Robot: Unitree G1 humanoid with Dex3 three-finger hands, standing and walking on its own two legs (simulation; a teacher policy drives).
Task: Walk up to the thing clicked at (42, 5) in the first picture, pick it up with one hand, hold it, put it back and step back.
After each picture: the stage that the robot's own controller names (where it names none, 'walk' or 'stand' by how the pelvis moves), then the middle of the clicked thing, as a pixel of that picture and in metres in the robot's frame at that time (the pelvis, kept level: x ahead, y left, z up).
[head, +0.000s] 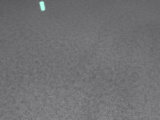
stand; (42, 6) +2.31 +0.66 -0.72
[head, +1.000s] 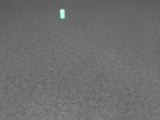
walk; (62, 14) +2.22 +0.30 -0.70
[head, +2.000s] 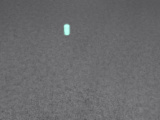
walk; (66, 29) +1.57 +0.18 -0.71
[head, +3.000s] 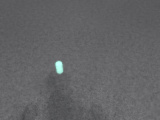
walk; (59, 67) +1.01 +0.22 -0.71
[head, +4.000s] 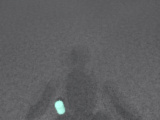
walk; (60, 107) +0.59 +0.25 -0.70
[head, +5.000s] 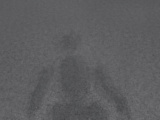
stand; out of the picture +0.39 +0.21 -0.71
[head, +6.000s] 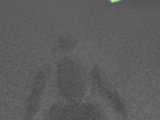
stand; out of the picture +0.37 +0.22 -0.73
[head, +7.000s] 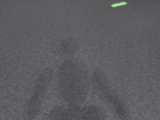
stand; out of the picture +0.36 +0.22 -0.73
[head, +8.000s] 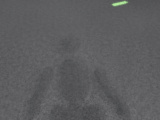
stand; out of the picture +0.36 +0.22 -0.73
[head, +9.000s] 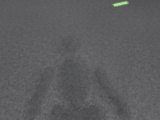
stand; out of the picture +0.35 +0.22 -0.73
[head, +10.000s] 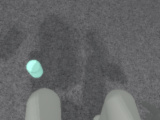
go down; (35, 69) +0.44 +0.23 -0.39
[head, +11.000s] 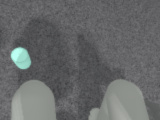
go down; (21, 59) +0.44 +0.25 -0.30
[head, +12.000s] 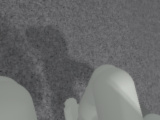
close in; out of the picture +0.42 +0.30 -0.23
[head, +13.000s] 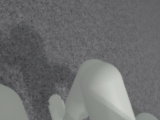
close; out of the picture +0.42 +0.31 -0.22
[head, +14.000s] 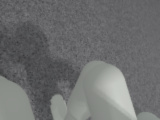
lift; out of the picture +0.39 +0.29 -0.22
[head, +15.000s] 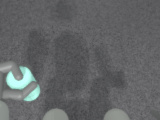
lift; (25, 85) +0.33 +0.20 -0.02
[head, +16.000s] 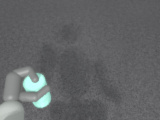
hold; (38, 91) +0.33 +0.17 +0.00
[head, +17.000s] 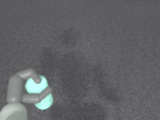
hold; (40, 93) +0.33 +0.17 -0.01
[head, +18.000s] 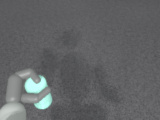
crouch; (39, 92) +0.33 +0.17 +0.00
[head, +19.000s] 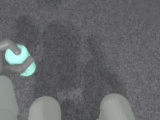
crouch; (22, 61) +0.42 +0.21 -0.09
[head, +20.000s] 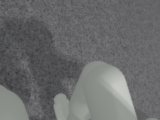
lower; out of the picture +0.40 +0.32 -0.23
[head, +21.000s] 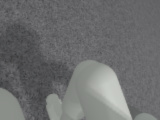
lower; out of the picture +0.41 +0.32 -0.23
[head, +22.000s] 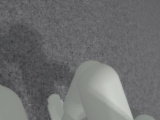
lower; out of the picture +0.41 +0.32 -0.22
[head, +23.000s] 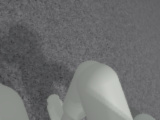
lower; out of the picture +0.41 +0.32 -0.23
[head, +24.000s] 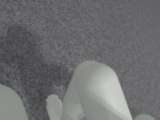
loosen; out of the picture +0.41 +0.32 -0.22
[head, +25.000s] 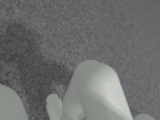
withdraw; out of the picture +0.40 +0.32 -0.22
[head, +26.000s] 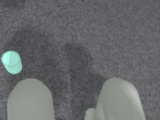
stand; (12, 63) +0.42 +0.27 -0.28
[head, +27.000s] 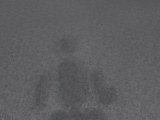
stand; out of the picture +0.37 +0.20 -0.65
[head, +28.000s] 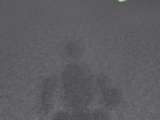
stand; out of the picture +0.39 +0.21 -0.67
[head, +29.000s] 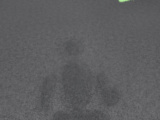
stand; out of the picture +0.38 +0.21 -0.67
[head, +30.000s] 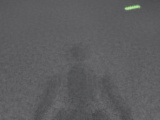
stand; out of the picture +0.40 +0.19 -0.72
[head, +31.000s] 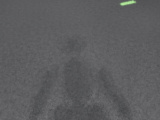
stand; out of the picture +0.36 +0.21 -0.73
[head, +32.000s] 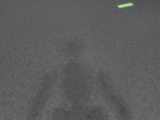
walk; out of the picture +0.36 +0.22 -0.73
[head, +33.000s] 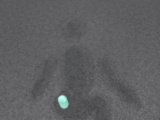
walk; (63, 102) +0.51 +0.21 -0.71
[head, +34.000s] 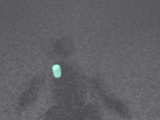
walk; (56, 71) +0.80 +0.22 -0.70
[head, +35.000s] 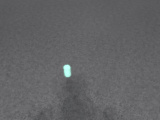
stand; (67, 70) +1.00 +0.20 -0.71
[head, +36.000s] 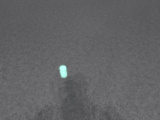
stand; (63, 71) +1.01 +0.22 -0.73
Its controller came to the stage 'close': yes
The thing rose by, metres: 0.70
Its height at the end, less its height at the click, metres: +0.00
